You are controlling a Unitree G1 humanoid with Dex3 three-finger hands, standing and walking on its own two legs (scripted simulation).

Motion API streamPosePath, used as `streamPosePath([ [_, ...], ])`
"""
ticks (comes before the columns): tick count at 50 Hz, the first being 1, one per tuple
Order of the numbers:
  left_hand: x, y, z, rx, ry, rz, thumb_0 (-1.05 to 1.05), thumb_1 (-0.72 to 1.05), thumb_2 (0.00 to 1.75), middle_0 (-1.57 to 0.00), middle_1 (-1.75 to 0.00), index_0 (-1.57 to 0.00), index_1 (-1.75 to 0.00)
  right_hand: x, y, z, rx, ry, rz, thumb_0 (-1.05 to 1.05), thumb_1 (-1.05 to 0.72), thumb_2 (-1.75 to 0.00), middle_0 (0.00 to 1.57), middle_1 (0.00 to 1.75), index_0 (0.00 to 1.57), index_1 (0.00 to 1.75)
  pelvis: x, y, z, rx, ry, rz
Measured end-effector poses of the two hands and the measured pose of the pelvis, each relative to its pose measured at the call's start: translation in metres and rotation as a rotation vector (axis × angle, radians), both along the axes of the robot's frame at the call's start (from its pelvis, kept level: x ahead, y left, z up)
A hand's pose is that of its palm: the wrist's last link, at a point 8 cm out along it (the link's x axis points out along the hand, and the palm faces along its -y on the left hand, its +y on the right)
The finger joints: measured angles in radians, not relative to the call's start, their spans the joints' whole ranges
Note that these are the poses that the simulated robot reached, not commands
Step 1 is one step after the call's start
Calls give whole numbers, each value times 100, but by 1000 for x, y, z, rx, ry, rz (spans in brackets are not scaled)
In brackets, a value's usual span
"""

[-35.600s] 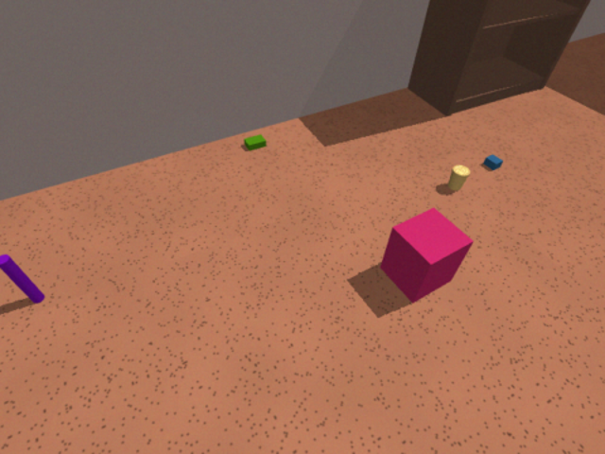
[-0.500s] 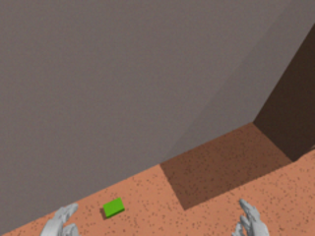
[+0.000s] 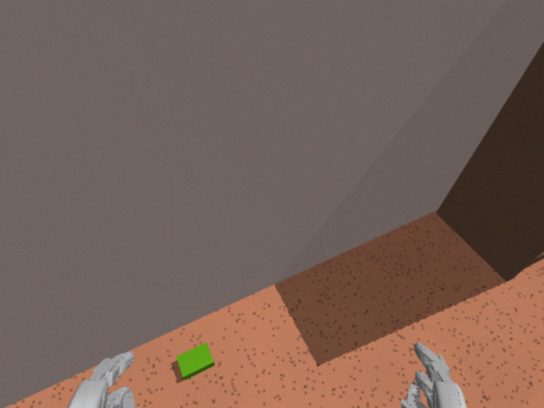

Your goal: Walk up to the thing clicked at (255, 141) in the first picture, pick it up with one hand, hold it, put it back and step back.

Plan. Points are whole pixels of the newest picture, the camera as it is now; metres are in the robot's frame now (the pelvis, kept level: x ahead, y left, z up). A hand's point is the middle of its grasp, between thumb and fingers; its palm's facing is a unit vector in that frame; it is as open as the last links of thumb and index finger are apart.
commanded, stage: home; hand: left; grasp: from above
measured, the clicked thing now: (195, 360) +0.42 +0.22 -0.70
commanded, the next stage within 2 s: stand in 0.06 s
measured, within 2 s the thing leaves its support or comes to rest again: neither
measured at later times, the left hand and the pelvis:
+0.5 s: hand out of the picture +0.08 +0.25 -0.10, palm faces +0.03 -0.94 -0.34, open 7.4 cm; pelvis -0.01 +0.01 +0.04, yaw +0 degrees
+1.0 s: hand out of the picture +0.03 +0.24 -0.10, palm faces +0.04 -0.95 -0.32, open 7.4 cm; pelvis -0.02 +0.01 +0.06, yaw +1 degrees
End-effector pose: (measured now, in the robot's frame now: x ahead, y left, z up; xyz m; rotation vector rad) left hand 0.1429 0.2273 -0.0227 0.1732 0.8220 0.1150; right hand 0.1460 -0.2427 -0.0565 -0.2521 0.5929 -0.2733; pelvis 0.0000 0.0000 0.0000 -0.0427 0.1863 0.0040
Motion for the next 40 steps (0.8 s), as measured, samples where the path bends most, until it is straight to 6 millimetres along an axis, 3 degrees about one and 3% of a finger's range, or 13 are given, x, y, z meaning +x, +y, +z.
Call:
streamPosePath([
  [8,0,2,0,-1,-9,1,1,91,90,-20,-30,-20,-30,-1,3,1,-1,2,2,1,-90,-90,21,30,20,30,-1,2,0,-3,-3,2],
  [13,2,21,-24,96,-10,-28,1,91,90,-20,-30,-20,-30,-12,-1,-16,-45,268,150,1,-90,-90,21,30,20,30,-11,3,12,30,-99,3],
  [25,-70,62,-45,138,253,62,1,91,90,-20,-30,-20,-30,-58,-20,-15,18,490,56,1,-90,-90,21,30,20,30,-13,10,39,41,-185,1],
  [32,-102,63,-47,111,357,101,1,91,90,-20,-30,-20,-30,-74,-14,-11,39,556,28,1,-90,-90,21,30,20,30,-11,14,51,41,-219,4],
  [40,-120,60,-44,101,415,115,1,91,90,-20,-30,-20,-30,-84,-12,-10,65,594,8,1,-90,-90,21,30,20,30,-14,13,60,44,-246,11],
])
